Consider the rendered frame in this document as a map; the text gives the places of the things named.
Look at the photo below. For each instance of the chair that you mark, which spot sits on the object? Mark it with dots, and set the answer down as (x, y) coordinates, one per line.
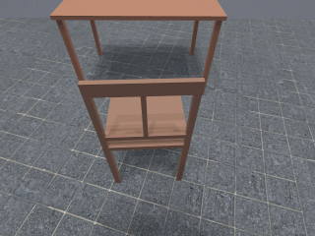
(144, 114)

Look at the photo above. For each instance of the table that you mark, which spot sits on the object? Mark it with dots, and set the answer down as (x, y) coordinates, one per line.
(139, 10)

